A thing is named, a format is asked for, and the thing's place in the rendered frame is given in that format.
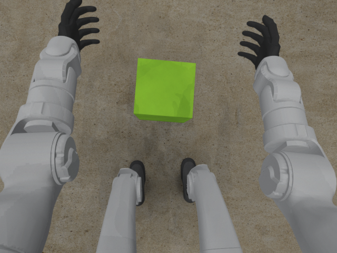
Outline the robot right hand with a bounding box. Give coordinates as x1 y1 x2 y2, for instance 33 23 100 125
238 15 281 69

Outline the robot right forearm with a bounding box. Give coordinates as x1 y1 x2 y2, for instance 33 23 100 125
253 56 336 194

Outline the carton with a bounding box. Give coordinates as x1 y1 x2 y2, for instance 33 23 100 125
134 58 196 123

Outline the robot right upper arm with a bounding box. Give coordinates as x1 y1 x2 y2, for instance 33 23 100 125
259 151 337 253

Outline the robot left forearm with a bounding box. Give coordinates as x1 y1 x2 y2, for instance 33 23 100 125
0 36 82 181

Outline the robot left thigh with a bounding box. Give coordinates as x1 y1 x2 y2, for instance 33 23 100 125
96 173 142 253

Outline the robot right thigh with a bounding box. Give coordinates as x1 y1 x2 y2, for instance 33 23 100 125
187 170 243 253

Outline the robot thigh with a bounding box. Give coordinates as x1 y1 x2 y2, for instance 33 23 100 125
187 170 243 253
96 173 142 253

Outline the robot left upper arm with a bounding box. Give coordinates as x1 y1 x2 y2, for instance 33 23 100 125
0 132 80 253

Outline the robot left hand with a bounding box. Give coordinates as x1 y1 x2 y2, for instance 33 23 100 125
58 0 100 51

